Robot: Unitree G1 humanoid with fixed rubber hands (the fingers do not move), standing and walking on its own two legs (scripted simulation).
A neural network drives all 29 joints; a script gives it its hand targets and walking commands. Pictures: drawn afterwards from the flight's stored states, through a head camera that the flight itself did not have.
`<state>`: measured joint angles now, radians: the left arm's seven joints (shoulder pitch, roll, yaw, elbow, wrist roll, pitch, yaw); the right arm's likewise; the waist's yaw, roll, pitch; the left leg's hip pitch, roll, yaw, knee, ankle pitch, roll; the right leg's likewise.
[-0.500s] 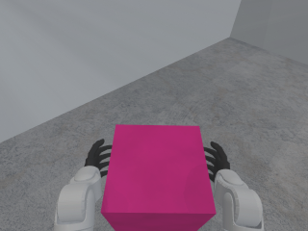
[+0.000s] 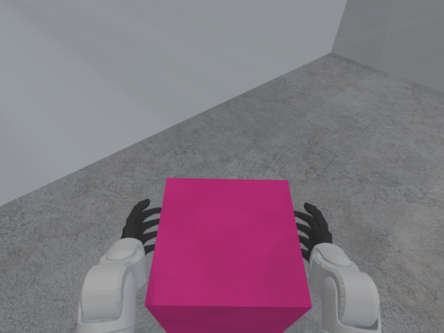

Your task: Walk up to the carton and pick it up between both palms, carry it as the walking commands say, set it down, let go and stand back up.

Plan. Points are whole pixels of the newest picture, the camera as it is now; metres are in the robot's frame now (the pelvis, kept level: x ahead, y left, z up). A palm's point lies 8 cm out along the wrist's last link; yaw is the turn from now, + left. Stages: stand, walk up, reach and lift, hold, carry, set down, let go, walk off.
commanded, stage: carry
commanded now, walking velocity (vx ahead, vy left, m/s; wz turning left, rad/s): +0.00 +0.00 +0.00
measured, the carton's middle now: (225, 262) +0.26 +0.00 +0.00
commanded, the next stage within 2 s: hold in 0.54 s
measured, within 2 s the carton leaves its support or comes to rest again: neither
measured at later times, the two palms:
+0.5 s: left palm (138, 243) +0.25 +0.14 +0.08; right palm (320, 247) +0.25 -0.16 +0.08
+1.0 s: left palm (139, 244) +0.26 +0.15 +0.05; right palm (307, 254) +0.26 -0.14 +0.04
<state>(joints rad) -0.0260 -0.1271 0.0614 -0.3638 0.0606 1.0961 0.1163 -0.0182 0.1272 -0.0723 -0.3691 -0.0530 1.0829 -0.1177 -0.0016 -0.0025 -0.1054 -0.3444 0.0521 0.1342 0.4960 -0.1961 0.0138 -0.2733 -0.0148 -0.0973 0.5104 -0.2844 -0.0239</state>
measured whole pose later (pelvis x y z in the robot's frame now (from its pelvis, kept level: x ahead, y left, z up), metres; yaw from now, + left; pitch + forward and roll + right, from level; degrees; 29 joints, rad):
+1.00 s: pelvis -0.02 +0.00 +0.00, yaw -5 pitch -9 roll +1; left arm -0.25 -0.15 0.22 0.20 0.23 0.74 0.07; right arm -0.27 0.15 -0.15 0.29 -0.23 0.74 -0.09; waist 0.05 -0.02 0.05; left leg -0.13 -0.01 -0.01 0.46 -0.18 0.00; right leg -0.09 0.03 0.02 0.50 -0.25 -0.03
